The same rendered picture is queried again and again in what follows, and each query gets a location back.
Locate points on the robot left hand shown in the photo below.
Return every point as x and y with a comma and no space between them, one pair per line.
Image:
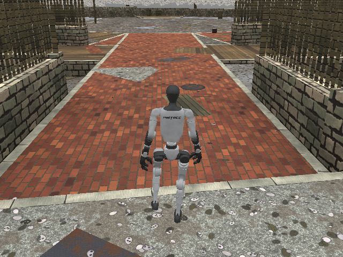
143,164

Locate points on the left robot shin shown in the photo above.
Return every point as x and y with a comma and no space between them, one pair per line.
155,185

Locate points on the left robot upper arm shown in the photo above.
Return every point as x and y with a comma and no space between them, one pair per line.
153,121

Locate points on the humanoid robot torso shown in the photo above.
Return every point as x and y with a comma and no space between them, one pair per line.
171,127

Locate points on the right robot upper arm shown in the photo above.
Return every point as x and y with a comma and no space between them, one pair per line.
191,122

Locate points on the robot left forearm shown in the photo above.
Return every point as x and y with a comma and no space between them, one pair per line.
146,146

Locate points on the robot right forearm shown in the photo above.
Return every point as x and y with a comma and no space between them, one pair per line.
196,143

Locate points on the robot right hand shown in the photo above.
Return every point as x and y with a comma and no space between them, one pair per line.
196,155

